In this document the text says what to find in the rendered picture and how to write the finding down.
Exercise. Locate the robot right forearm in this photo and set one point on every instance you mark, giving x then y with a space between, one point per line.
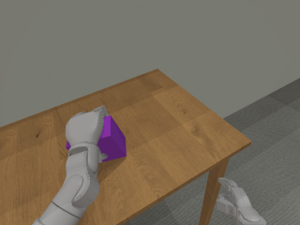
246 215

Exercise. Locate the robot left forearm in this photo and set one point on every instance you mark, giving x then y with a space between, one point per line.
80 189

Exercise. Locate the sponge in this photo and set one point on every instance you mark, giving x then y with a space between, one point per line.
112 141

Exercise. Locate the robot left hand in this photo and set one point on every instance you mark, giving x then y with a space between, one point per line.
86 127

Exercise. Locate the table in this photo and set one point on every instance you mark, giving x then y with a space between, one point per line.
171 140

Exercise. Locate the robot right hand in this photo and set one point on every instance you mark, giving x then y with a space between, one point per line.
229 205

